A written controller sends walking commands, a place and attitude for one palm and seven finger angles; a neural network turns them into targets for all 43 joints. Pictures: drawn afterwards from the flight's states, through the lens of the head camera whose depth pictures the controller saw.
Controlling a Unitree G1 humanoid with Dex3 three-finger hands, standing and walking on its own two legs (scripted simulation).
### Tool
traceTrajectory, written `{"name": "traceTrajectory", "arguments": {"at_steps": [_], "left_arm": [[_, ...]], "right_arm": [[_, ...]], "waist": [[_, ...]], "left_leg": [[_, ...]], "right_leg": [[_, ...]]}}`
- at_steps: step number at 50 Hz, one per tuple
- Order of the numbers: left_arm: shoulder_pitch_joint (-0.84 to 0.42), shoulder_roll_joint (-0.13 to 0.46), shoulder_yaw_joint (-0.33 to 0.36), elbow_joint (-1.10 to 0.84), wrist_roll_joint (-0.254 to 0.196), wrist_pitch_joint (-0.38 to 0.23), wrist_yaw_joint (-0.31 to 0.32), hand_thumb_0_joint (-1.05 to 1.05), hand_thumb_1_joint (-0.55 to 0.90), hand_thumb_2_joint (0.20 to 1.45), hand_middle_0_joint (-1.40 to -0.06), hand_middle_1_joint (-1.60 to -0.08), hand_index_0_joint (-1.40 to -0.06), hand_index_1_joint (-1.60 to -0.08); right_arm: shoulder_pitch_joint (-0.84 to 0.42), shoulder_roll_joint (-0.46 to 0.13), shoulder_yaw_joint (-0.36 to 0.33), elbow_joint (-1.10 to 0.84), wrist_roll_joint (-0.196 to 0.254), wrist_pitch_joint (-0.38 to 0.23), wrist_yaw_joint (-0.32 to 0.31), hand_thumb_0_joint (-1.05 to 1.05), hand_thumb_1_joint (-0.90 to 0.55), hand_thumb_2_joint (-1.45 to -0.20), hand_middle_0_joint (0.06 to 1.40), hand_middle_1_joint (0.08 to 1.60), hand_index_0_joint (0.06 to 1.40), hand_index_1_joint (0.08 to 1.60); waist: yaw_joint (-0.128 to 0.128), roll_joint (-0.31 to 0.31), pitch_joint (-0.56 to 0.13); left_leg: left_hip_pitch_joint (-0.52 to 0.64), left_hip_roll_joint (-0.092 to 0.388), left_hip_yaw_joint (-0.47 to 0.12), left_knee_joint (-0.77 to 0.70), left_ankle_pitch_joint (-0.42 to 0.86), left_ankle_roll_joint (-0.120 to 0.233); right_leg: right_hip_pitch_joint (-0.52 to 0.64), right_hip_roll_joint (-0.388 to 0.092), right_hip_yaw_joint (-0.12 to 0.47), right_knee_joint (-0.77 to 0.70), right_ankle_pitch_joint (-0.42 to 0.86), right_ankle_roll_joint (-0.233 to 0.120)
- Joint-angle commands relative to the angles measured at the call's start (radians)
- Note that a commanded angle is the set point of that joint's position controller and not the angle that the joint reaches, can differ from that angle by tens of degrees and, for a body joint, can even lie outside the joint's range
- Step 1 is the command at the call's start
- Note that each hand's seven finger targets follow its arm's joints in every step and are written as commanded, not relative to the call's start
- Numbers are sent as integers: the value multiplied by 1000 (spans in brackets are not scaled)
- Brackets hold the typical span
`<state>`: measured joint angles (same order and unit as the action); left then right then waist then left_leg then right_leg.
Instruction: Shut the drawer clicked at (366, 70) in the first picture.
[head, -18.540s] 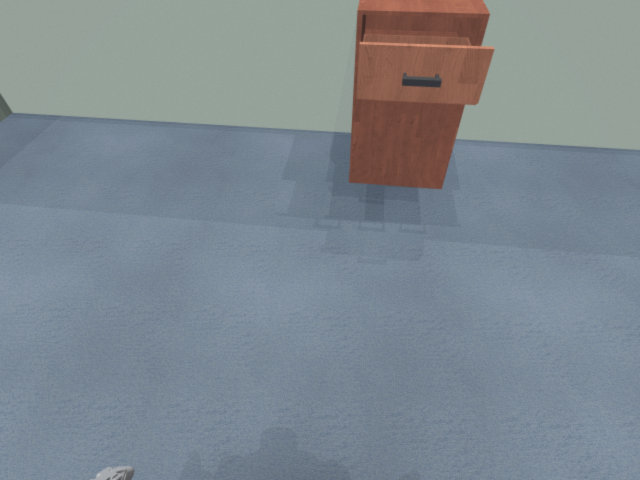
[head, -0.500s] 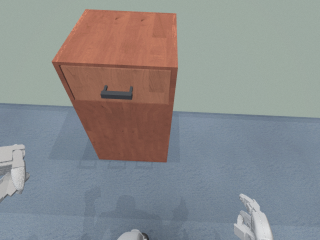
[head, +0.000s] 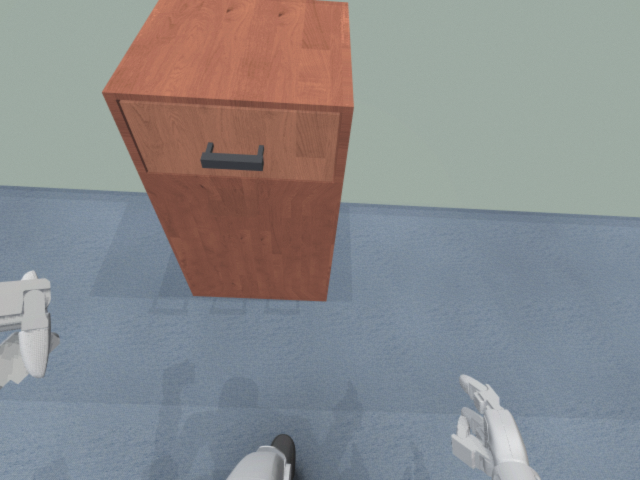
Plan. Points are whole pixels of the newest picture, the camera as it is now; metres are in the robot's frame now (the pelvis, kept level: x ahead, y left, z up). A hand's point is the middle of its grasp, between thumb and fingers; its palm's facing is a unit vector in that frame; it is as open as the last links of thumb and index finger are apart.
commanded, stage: step back with the hand held close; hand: left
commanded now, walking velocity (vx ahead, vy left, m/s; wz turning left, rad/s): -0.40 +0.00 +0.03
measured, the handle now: (234, 155) +0.69 +0.24 -0.07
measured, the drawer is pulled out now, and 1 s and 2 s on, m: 0.00 0.00 0.00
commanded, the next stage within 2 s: stop stepping back and stand still in 0.14 s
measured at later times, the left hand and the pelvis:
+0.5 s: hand out of the picture +0.13 +0.25 +0.17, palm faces +0.38 -0.81 -0.44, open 3.3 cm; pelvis -0.07 +0.01 +0.01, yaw +1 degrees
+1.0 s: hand out of the picture +0.10 +0.25 +0.18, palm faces +0.40 -0.81 -0.44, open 3.3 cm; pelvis -0.07 +0.00 +0.01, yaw +3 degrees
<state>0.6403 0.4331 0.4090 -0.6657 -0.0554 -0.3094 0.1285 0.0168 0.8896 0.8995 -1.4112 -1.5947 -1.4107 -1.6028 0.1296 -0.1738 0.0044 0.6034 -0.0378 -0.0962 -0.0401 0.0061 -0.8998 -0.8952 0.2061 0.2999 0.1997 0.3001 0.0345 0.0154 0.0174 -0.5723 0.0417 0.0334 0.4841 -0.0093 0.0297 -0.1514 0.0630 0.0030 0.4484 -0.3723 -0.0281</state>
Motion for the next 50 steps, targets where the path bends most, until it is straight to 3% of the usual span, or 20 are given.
{"name": "traceTrajectory", "arguments": {"at_steps": [1, 3, 6, 8, 10, 12, 13, 16, 17, 19, 20, 21, 23, 28, 30, 32, 35, 40, 43, 50], "left_arm": [[-54, 148, 91, -137, -22, -46, 10, 0, 900, 900, -1400, -1600, -1400, -1600], [-17, 172, 123, -139, -28, -29, 6, 0, 900, 900, -1400, -1600, -1400, -1600], [17, 180, 153, -156, -52, -29, -1, 0, 900, 900, -1400, -1600, -1400, -1600], [56, 199, 184, -185, -58, -23, 3, 0, 900, 900, -1400, -1600, -1400, -1600], [113, 187, 167, -178, -57, -27, -3, 0, 900, 900, -1400, -1600, -1400, -1600], [77, 195, 143, -204, -55, -24, 10, 0, 900, 900, -1400, -1600, -1400, -1600], [53, 164, 144, -177, -43, 1, 23, 0, 900, 900, -1400, -1600, -1400, -1600], [-4, 121, 89, -105, -4, 29, 40, 0, 900, 900, -1400, -1600, -1400, -1600], [-12, 115, 81, -85, -2, 28, 43, 0, 900, 900, -1400, -1600, -1400, -1600], [-45, 144, 90, -143, 5, 7, 48, 0, 900, 900, -1400, -1600, -1400, -1600], [-50, 120, 59, -110, 4, 3, 41, 0, 900, 900, -1400, -1600, -1400, -1600], [-38, 135, 83, -134, 3, 7, 39, 0, 900, 900, -1400, -1600, -1400, -1600], [-64, 148, 98, -219, 11, 6, 36, 0, 900, 900, -1400, -1600, -1400, -1600], [98, 112, 94, -156, 12, 40, 34, 0, 900, 900, -1400, -1600, -1400, -1600], [87, 117, 99, -115, -1, 47, 34, 0, 900, 900, -1400, -1600, -1400, -1600], [30, 97, 86, -97, -7, 58, 43, 0, 900, 900, -1400, -1600, -1400, -1600], [-43, 71, 41, -39, 6, 61, 50, 0, 900, 900, -1400, -1600, -1400, -1600], [-116, 81, 31, -53, 24, 39, 35, 0, 900, 900, -1400, -1600, -1400, -1600], [-126, 101, 39, -124, 35, 23, 36, 0, 900, 900, -1400, -1600, -1400, -1600], [20, 85, 56, -70, 10, 18, 34, 0, 900, 900, -1400, -1600, -1400, -1600]], "right_arm": [[-36, -149, -68, -130, 39, -27, -28, 0, -900, -900, 200, 300, 200, 300], [-57, -149, -57, -146, 35, -20, -41, 0, -900, -900, 200, 300, 200, 300], [-59, -165, -63, -172, 13, -26, -31, 0, -900, -900, 200, 300, 200, 300], [-60, -161, -66, -179, 2, -25, -26, 0, -900, -900, 200, 300, 200, 300], [-33, -148, -70, -169, 23, -11, -13, 0, -900, -900, 200, 300, 200, 300], [-31, -150, -79, -167, 51, -16, -19, 0, -900, -900, 200, 300, 200, 300], [-27, -151, -88, -147, 36, -6, -16, 0, -900, -900, 200, 300, 200, 300], [-40, -115, -37, -153, 43, 0, -40, 0, -900, -900, 200, 300, 200, 300], [-24, -140, -43, -142, 48, -15, -50, 0, -900, -900, 200, 300, 200, 300], [0, -179, -59, -147, 46, -61, -58, 0, -900, -900, 200, 300, 200, 300], [14, -195, -65, -146, 54, -73, -53, 0, -900, -900, 200, 300, 200, 300], [18, -157, -57, -145, 41, -85, -51, 0, -900, -900, 200, 300, 200, 300], [4, -148, -51, -140, 26, -98, -43, 0, -900, -900, 200, 300, 200, 300], [-10, -148, -51, -167, 34, -65, -22, 0, -900, -900, 200, 300, 200, 300], [-3, -138, -59, -155, 36, -41, -23, 0, -900, -900, 200, 300, 200, 300], [12, -134, -55, -130, 36, -23, -24, 0, -900, -900, 200, 300, 200, 300], [6, -139, -39, -120, 45, -38, -36, 0, -900, -900, 200, 300, 200, 300], [-12, -146, -27, -127, 42, -61, -50, 0, -900, -900, 200, 300, 200, 300], [-21, -147, -29, -137, 37, -82, -46, 0, -900, -900, 200, 300, 200, 300], [-3, -142, -42, -136, 37, -73, -25, 0, -900, -900, 200, 300, 200, 300]], "waist": [[-65, -144, -162], [-60, 3, -159], [-29, 251, -194], [-18, 251, -204], [-18, 95, -204], [-35, -207, -119], [-35, -204, -69], [-71, -66, 0], [-68, -5, -8], [-32, 124, -100], [-33, 96, -104], [-44, 190, -124], [-45, 223, -117], [-47, 102, -104], [-55, -121, -66], [-66, -150, -37], [-67, -52, -2], [-49, 82, 21], [-39, 89, -10], [-42, 14, -75]], "left_leg": [[522, 1, -25, 161, -54, -29], [515, 58, -99, 12, 185, -2], [294, 216, -322, -328, -218, 40], [171, 207, -293, -355, -379, 14], [204, 81, -114, -120, -333, -36], [364, -91, -47, 497, -341, -101], [278, -77, -82, 657, -379, -85], [221, -13, -41, 151, -267, -42], [293, -19, -36, -38, -154, -26], [426, 158, -235, -119, 82, 49], [442, 174, -240, -120, 31, 55], [398, 167, -334, -202, -120, 59], [323, 192, -395, -313, -426, 69], [159, 27, -136, -188, -495, -10], [265, -34, -67, 129, -334, -36], [237, -27, -59, 284, -258, -33], [333, -3, -60, 48, -253, -3], [286, 83, -228, -177, -355, 44], [251, 89, -250, -238, -431, 47], [338, 19, -103, -67, -122, 1]], "right_leg": [[-324, -192, 41, -104, 412, -12], [-275, -82, -17, 9, 361, 45], [-96, 41, -15, 211, -194, 16], [19, 24, -3, 139, -173, -15], [-31, -53, 20, -60, -82, -33], [-522, -402, 341, -340, -287, -179], [-544, -437, 366, -306, -139, -219], [-233, -235, 65, -35, 384, -65], [-195, -180, 32, 35, 367, -22], [-187, -80, 4, 134, 148, 37], [-183, -61, 25, 118, 33, 42], [-173, -41, 5, 148, -29, 41], [-128, -48, 36, 226, -97, 35], [61, -55, -1, -95, -46, -2], [-179, -211, 215, -256, -251, -79], [-242, -310, 288, -261, -198, -140], [-223, -224, 140, -135, -37, -61], [-128, -85, 16, -9, 50, 28], [-45, -71, 9, -2, 68, 31], [-30, -120, 59, -105, 230, 9]]}}
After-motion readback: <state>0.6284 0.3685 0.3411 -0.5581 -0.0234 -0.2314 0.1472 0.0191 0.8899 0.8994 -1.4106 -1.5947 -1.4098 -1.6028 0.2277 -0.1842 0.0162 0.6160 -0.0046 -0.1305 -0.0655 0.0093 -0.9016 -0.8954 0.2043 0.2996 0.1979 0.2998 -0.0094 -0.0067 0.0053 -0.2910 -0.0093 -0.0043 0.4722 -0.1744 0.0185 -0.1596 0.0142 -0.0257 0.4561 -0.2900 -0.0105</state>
